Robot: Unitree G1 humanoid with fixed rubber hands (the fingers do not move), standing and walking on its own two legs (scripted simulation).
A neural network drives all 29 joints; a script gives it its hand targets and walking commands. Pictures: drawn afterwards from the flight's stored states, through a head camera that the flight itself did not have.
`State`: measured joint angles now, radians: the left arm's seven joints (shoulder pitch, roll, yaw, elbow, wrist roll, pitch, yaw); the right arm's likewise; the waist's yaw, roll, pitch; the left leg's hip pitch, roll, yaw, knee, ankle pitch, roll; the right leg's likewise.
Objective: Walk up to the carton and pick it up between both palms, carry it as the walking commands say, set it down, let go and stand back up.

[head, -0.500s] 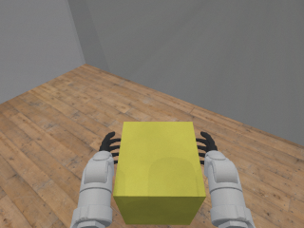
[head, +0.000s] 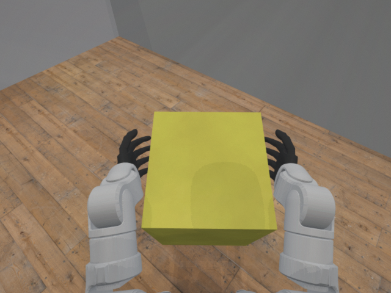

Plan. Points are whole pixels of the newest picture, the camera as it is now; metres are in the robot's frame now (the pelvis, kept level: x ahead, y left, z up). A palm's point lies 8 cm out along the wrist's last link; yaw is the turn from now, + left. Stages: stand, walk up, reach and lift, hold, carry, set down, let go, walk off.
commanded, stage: carry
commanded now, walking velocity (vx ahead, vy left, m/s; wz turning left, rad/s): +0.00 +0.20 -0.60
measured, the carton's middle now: (205, 186) +0.32 -0.01 +0.03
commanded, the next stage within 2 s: none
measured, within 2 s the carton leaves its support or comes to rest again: neither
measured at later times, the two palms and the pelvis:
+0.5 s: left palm (131, 201) +0.25 +0.12 +0.11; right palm (307, 259) +0.16 -0.15 +0.09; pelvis -0.02 +0.07 +0.02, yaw -16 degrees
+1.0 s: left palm (87, 190) +0.27 +0.20 +0.11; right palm out of the picture +0.11 -0.04 +0.10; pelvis -0.01 +0.22 +0.01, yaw -35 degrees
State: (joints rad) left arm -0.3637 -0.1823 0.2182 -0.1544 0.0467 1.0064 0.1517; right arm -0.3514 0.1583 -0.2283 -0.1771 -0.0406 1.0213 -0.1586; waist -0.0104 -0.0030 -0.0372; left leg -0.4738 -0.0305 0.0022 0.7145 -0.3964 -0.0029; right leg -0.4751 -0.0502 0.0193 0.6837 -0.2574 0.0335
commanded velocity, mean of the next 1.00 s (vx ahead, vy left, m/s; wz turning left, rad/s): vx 0.00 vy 0.20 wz -0.60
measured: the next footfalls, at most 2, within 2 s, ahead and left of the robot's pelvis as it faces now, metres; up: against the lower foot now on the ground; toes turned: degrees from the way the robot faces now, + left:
right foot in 0.32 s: +0.01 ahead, -0.07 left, +0.00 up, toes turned -18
left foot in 0.72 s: +0.09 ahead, +0.26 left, +0.00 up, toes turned -18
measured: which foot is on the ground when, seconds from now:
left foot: down 0.00-0.32, up 0.34-0.70, down 0.72-1.00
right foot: down 0.00-0.08, up 0.10-0.30, down 0.32-0.72, up 0.74-1.00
